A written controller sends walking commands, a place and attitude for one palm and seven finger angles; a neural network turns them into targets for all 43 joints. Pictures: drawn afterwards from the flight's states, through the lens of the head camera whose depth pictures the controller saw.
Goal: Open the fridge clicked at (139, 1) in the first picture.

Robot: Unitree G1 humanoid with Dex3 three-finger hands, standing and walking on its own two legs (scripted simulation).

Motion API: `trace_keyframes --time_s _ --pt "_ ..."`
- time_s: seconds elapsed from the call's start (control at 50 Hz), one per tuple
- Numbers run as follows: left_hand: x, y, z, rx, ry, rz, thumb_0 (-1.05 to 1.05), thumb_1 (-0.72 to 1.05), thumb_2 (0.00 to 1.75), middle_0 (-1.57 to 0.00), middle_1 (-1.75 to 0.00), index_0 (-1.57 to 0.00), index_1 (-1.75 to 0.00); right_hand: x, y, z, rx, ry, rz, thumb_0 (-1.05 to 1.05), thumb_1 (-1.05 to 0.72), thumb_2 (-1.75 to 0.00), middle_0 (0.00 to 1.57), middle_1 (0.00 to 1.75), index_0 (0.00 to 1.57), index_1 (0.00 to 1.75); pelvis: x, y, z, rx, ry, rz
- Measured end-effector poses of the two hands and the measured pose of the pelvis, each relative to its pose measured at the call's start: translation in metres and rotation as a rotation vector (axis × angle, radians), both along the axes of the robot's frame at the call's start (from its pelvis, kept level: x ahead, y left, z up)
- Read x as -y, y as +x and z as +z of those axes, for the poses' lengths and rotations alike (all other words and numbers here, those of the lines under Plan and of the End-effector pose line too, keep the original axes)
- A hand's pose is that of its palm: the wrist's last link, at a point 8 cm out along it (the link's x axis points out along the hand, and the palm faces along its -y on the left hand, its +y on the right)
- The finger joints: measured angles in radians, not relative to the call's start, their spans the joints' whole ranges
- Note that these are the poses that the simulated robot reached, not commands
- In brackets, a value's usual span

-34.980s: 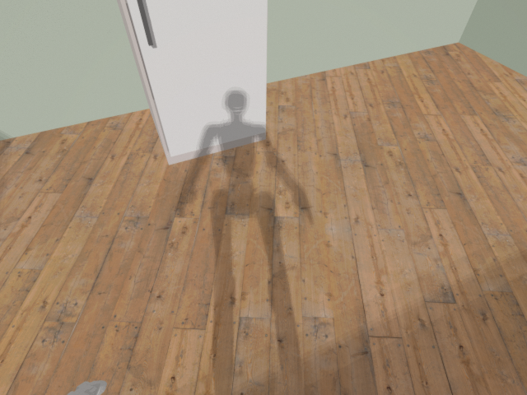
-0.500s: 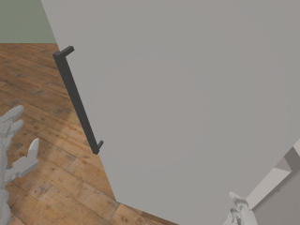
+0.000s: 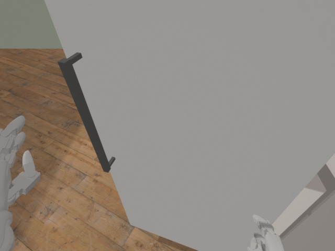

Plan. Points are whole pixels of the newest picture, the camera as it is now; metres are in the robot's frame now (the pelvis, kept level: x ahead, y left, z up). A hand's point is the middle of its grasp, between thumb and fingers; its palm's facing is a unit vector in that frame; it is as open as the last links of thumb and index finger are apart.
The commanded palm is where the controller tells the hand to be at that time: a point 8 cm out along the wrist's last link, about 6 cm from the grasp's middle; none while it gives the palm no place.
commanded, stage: step back with the hand held close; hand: left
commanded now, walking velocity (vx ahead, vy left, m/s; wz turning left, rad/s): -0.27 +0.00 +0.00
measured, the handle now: (94, 124) +0.37 +0.26 +0.12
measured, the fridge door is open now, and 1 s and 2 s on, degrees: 73 73 73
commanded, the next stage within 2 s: stop stepping back and stand still in 1.12 s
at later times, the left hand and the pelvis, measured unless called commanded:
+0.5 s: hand (17, 190) +0.15 +0.29 +0.16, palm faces +0.44 -0.74 -0.51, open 7.4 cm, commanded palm +0.09 +0.32 +0.18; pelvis -0.05 +0.02 -0.01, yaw -1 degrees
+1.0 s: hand out of the picture +0.08 +0.28 +0.16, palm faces +0.39 -0.80 -0.45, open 7.4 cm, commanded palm +0.01 +0.32 +0.18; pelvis -0.14 +0.03 -0.01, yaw -2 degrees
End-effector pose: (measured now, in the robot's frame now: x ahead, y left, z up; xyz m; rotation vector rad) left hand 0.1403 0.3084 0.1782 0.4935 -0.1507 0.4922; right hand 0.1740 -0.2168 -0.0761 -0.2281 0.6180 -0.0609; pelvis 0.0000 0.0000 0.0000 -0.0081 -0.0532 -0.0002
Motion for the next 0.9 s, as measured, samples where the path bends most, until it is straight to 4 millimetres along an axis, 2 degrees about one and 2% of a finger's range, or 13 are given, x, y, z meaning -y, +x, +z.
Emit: trace_keyframes --time_s 0.1,0.18,0.26,0.44,0.58,0.68,0.82,0.9 --pt "0.001 0.012 0.009 0.061 0.025 -0.040 0.01 0.89 0.90 -0.21 -0.30 -0.21 -0.30 0.001 -0.004 0.002 -0.035 -0.017 -0.018 0.01 -0.90 -0.90 0.20 0.30 0.20 0.30 -0.004 -0.007 0.001 -0.027 -0.011 -0.014" --pt "0.003 0.021 0.001 0.012 0.039 -0.105 0.01 0.89 0.90 -0.21 -0.30 -0.21 -0.30 0.003 -0.015 0.005 -0.058 -0.021 -0.078 0.01 -0.90 -0.90 0.20 0.30 0.20 0.30 -0.012 -0.014 0.002 -0.053 -0.005 -0.035" --pt "0.002 0.019 -0.006 -0.047 0.070 -0.161 0.01 0.89 0.90 -0.21 -0.30 -0.21 -0.30 0.004 -0.031 0.006 -0.077 -0.029 -0.131 0.01 -0.90 -0.90 0.20 0.30 0.20 0.30 -0.019 -0.021 0.002 -0.069 0.000 -0.043" --pt "-0.015 -0.018 0.003 -0.004 0.143 -0.119 0.01 0.89 0.90 -0.21 -0.30 -0.22 -0.30 -0.008 -0.064 -0.004 -0.107 -0.035 -0.109 0.01 -0.90 -0.90 0.20 0.30 0.20 0.30 -0.024 -0.043 -0.005 -0.061 0.009 -0.028" --pt "-0.011 -0.042 -0.001 0.059 0.094 -0.070 0.01 0.89 0.90 -0.21 -0.30 -0.21 -0.30 -0.014 -0.082 -0.014 -0.112 -0.015 -0.067 0.01 -0.90 -0.90 0.20 0.30 0.20 0.30 -0.020 -0.062 -0.010 -0.057 -0.008 -0.011" --pt "-0.011 -0.049 -0.003 0.118 0.072 -0.125 0.01 0.89 0.90 -0.21 -0.30 -0.21 -0.30 -0.011 -0.099 -0.010 -0.128 -0.064 -0.074 0.01 -0.90 -0.90 0.20 0.30 0.20 0.30 -0.028 -0.075 -0.013 -0.056 -0.007 0.010" --pt "-0.034 -0.070 0.006 0.097 0.162 -0.116 0.01 0.88 0.90 -0.21 -0.30 -0.22 -0.30 -0.019 -0.119 0.002 -0.076 -0.061 -0.101 0.01 -0.90 -0.90 0.20 0.30 0.20 0.30 -0.035 -0.095 -0.009 -0.061 -0.023 -0.006" --pt "-0.031 -0.084 0.006 0.104 0.152 -0.108 0.01 0.89 0.90 -0.21 -0.30 -0.21 -0.30 -0.023 -0.128 -0.001 -0.072 -0.050 -0.061 0.01 -0.90 -0.90 0.20 0.30 0.20 0.30 -0.032 -0.111 -0.009 -0.076 -0.035 -0.036"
